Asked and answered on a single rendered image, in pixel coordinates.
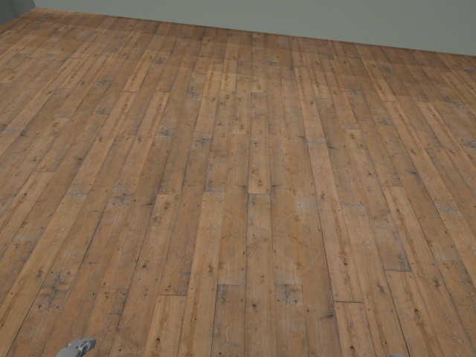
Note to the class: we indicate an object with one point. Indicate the robot left hand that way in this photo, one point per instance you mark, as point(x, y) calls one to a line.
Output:
point(77, 348)

